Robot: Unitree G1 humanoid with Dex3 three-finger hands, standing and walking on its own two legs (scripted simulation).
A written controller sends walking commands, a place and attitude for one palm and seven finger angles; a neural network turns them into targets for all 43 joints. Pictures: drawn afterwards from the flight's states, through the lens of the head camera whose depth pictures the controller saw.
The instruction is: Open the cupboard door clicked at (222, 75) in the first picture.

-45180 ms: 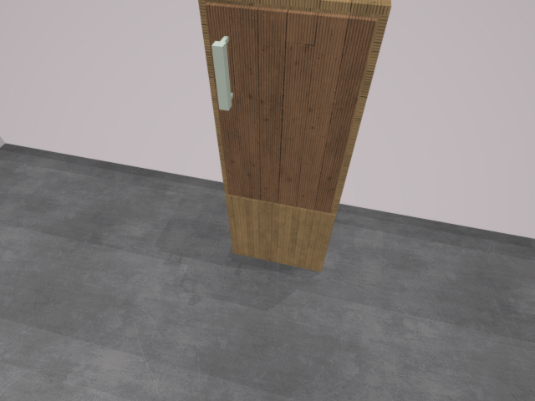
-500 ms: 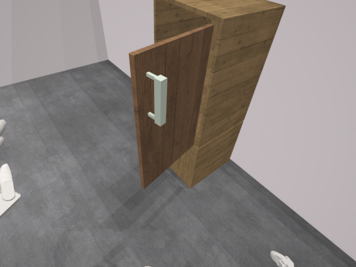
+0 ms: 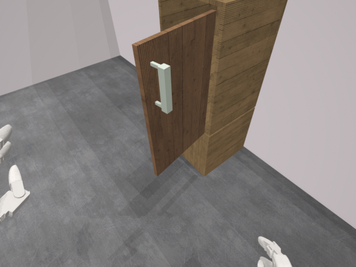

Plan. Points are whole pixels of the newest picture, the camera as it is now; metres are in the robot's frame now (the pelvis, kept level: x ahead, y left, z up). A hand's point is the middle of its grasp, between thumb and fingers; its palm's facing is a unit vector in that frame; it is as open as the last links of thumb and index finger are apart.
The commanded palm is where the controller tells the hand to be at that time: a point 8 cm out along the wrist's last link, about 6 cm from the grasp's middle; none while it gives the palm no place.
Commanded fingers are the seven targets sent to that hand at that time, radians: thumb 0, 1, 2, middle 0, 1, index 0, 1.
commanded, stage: stop stepping back and stand still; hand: left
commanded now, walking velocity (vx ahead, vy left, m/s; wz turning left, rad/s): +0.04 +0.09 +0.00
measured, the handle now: (160, 87) +0.58 +0.10 +0.11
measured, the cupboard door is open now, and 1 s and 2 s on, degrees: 100 100 100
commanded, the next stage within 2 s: let the arm hang, fingers relaxed in 0.04 s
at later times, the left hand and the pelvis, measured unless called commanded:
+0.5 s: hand out of the picture +0.04 +0.20 -0.17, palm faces +0.12 -0.97 -0.20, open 6.9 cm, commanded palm none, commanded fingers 0.00 0.90 0.90 -0.20 -0.30 -0.20 -0.30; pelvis +0.01 +0.02 +0.00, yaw +4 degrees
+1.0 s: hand out of the picture -0.01 +0.19 -0.17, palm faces +0.08 -0.98 -0.18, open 7.4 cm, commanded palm none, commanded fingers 0.00 0.90 0.90 -0.20 -0.30 -0.20 -0.30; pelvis +0.01 +0.03 +0.01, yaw +2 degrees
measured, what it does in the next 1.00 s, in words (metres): steps on the spot: left foot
